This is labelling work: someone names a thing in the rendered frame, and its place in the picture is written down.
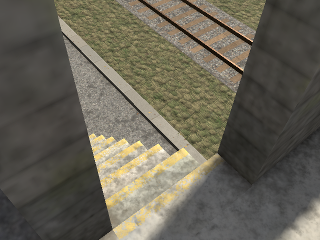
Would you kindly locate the stairs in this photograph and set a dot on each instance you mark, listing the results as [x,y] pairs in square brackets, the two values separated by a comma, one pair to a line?
[132,176]

